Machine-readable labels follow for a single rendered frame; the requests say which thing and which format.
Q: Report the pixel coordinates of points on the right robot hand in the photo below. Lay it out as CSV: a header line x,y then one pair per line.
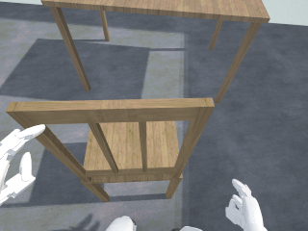
x,y
249,210

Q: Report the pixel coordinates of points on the chair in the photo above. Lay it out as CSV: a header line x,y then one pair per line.
x,y
130,140

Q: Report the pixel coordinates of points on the left robot hand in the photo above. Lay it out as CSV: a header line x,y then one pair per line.
x,y
9,146

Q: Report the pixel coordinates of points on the table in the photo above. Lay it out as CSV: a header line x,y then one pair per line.
x,y
253,11

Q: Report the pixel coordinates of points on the robot left thigh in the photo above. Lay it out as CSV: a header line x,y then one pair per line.
x,y
122,224

